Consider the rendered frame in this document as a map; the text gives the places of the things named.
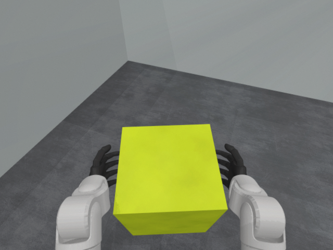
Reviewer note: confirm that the robot left forearm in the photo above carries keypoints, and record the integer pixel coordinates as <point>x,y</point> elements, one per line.
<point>78,224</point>

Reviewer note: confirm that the robot right hand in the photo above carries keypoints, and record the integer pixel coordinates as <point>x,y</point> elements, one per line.
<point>235,164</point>

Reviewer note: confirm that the robot left hand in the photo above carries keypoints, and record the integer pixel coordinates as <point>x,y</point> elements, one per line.
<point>100,166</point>

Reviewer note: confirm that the robot right forearm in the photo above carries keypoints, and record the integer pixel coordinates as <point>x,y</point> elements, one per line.
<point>262,219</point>

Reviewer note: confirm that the carton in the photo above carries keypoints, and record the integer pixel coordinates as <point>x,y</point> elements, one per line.
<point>168,180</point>

